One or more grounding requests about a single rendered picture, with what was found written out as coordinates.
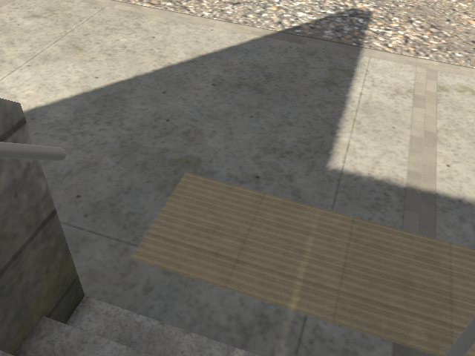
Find stairs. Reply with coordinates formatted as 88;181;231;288
0;296;259;356

